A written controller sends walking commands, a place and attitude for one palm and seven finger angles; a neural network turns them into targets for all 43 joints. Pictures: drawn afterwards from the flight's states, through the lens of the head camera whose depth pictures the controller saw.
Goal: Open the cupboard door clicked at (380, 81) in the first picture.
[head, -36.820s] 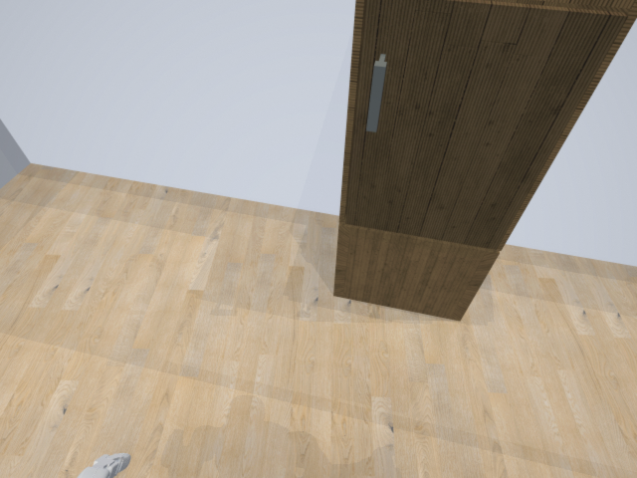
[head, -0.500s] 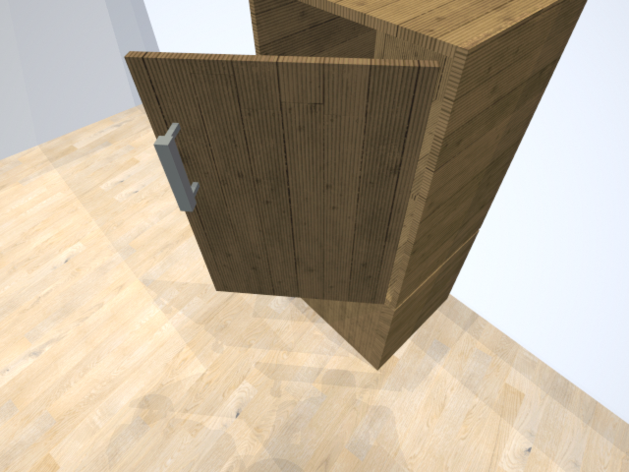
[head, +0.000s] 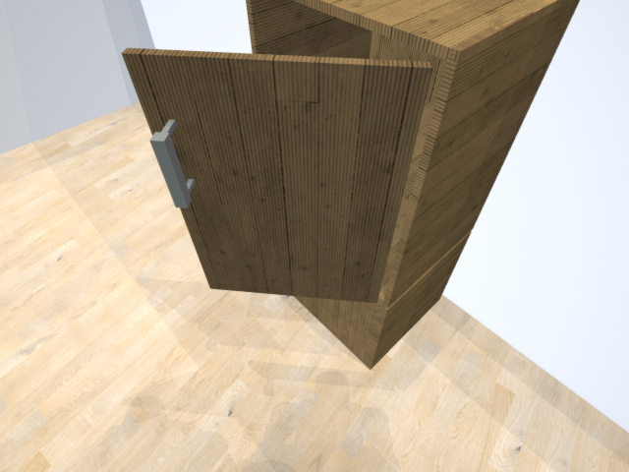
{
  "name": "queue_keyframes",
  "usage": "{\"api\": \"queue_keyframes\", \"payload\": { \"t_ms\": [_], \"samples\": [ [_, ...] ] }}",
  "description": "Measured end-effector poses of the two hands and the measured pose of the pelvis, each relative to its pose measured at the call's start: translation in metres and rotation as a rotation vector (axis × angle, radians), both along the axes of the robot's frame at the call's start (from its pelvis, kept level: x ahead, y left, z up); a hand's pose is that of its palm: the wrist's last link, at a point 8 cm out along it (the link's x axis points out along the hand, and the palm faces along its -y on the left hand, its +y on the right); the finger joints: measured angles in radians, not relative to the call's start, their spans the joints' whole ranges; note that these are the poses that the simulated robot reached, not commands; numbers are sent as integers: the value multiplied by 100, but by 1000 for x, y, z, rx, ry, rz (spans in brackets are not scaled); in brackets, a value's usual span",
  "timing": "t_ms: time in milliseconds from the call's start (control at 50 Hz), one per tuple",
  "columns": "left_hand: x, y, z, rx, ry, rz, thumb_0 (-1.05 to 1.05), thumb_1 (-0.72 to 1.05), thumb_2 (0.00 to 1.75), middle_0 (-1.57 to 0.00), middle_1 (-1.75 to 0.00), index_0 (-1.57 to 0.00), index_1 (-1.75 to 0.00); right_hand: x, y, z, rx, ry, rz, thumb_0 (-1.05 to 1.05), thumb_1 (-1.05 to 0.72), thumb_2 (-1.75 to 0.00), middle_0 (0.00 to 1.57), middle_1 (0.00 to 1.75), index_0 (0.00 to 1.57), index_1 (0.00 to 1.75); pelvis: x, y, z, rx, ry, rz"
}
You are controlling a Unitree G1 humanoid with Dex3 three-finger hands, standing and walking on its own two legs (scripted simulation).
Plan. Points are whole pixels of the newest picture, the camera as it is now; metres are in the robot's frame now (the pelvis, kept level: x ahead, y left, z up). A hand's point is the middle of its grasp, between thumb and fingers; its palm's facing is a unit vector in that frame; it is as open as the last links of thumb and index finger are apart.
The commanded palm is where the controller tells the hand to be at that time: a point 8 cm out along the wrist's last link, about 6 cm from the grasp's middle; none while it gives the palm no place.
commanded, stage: look again from close up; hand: left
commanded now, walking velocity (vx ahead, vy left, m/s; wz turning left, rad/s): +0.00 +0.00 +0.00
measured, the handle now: (177, 164) +0.55 +0.27 +0.08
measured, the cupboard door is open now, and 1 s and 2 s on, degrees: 41 41 41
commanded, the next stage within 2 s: shuffle to correct the standing spot in 0.02 s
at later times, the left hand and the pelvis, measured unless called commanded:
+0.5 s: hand out of the picture +0.00 +0.22 -0.18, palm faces +0.08 -0.98 -0.20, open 7.4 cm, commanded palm none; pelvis +0.00 +0.04 +0.00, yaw +0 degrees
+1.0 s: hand out of the picture +0.06 +0.25 -0.19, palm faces +0.02 -0.98 -0.22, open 7.3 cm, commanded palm none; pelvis +0.02 +0.07 -0.01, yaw -1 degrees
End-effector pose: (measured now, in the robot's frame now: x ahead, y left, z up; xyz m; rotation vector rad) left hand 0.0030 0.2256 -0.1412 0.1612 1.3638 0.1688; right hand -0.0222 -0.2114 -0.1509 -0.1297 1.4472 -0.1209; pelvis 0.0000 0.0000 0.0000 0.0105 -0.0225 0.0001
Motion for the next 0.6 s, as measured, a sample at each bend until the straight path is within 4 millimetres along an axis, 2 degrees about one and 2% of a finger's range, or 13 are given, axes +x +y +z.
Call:
{"api": "queue_keyframes", "payload": {
  "t_ms": [180, 320, 500, 600],
  "samples": [
    [-5, 2, -1, -9, 7, 3, 1, 91, 90, -20, -30, -20, -30, -4, 6, 2, 3, 5, 0, 0, -91, -90, 20, 30, 20, 30, -2, 3, 0, -3, 4, 0],
    [-7, 11, -2, -3, 6, 26, 1, 91, 90, -20, -30, -20, -30, -8, 12, 1, -3, 29, -1, 0, -91, -90, 20, 30, 20, 30, -2, 14, -1, -11, 17, 5],
    [-7, 46, -12, -10, 12, 54, 1, 90, 90, -20, -30, -20, -30, -7, 38, 6, -30, 35, -5, 0, -91, -90, 20, 30, 20, 30, -2, 44, -5, -6, 35, 5],
    [3, 70, -14, -2, 20, 41, 1, 91, 90, -20, -30, -20, -30, -4, 61, 4, -34, 18, -12, 0, -91, -90, 20, 30, 20, 30, 0, 65, -8, 1, 35, -8]
  ]
}}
